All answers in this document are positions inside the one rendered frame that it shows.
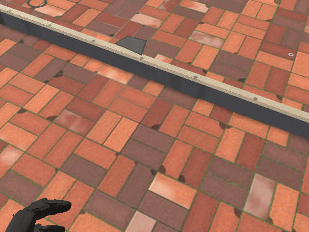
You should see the robot left hand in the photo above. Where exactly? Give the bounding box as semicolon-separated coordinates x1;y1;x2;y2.
5;197;71;232

